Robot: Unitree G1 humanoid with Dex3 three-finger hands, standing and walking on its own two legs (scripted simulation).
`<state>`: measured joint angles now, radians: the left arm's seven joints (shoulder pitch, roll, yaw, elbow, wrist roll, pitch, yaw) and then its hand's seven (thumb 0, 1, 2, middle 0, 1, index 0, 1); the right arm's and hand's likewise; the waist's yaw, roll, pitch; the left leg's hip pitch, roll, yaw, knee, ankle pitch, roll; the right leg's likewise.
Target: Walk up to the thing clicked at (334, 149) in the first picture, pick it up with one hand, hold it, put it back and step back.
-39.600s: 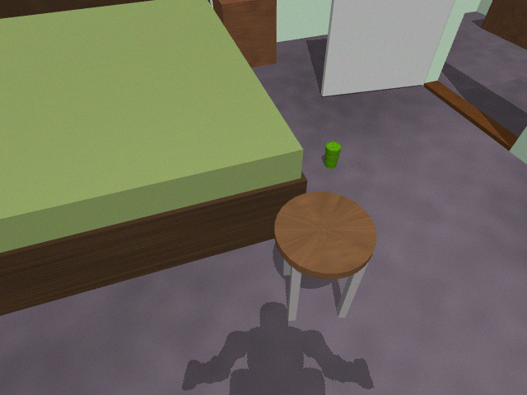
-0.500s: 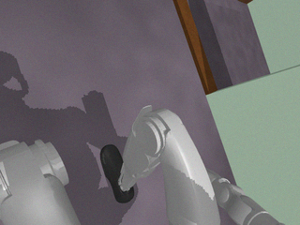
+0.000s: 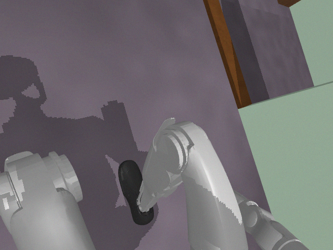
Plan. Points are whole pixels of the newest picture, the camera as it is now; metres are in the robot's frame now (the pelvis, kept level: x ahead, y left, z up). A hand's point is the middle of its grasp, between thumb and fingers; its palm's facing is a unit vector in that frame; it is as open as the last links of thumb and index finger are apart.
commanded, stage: settle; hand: left
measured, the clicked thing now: out of the picture +0.46 +0.30 -0.21
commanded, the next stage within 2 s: lift in 1.42 s
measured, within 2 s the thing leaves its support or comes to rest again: neither
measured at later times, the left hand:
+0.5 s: hand out of the picture +0.43 +0.33 -0.06, palm faces +0.36 -0.93 -0.02, open 11.1 cm
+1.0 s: hand out of the picture +0.44 +0.32 -0.01, palm faces +0.38 -0.93 -0.02, open 11.1 cm
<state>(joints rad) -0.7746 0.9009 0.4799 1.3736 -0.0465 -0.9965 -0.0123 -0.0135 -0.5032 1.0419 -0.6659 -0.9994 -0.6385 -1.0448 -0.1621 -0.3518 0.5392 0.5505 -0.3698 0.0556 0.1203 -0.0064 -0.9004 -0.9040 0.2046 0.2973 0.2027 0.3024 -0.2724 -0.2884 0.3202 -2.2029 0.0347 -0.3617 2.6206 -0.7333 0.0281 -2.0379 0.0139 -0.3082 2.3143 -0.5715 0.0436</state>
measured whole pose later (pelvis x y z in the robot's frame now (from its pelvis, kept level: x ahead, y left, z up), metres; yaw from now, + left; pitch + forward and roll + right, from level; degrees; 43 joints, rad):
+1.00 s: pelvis +0.03 -0.02 +0.05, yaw +9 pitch +32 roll -8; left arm -0.69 0.52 0.46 0.95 -0.11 -0.58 -0.16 -0.02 -0.54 1.09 -0.70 -0.97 -0.67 -1.01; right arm 0.10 -0.30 0.12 0.65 -0.10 0.06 0.07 0.00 -0.90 -0.90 0.20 0.30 0.20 0.30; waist -0.17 -0.03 -0.05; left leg -2.22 0.03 -0.12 2.37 -0.72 0.02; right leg -2.17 -0.05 -0.12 2.26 -0.65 -0.01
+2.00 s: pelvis +0.03 -0.02 +0.11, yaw +13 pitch +34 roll -5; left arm -0.60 0.40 0.41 0.82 -0.13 -0.51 -0.19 -0.02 -0.54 1.09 -0.70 -0.97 -0.67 -1.01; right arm 0.15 -0.27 0.03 0.68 -0.04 0.00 0.03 0.00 -0.92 -0.90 0.20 0.30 0.20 0.30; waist -0.12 0.02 -0.16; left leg -2.05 0.02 -0.05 2.15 -0.70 0.02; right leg -2.02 -0.06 -0.07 2.08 -0.66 0.00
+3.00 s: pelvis +0.08 +0.01 +0.37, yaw +15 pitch +18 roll -3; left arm -0.16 0.24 0.17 0.40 -0.17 -0.31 -0.03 -0.02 -0.52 1.06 -0.67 -1.00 -0.65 -1.03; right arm 0.21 -0.23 0.02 0.66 0.02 -0.08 -0.04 0.01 -0.91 -0.90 0.20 0.30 0.20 0.30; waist -0.03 0.01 -0.12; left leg -1.01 0.03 -0.01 1.26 -0.56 0.01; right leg -0.99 -0.03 -0.06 1.19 -0.51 0.01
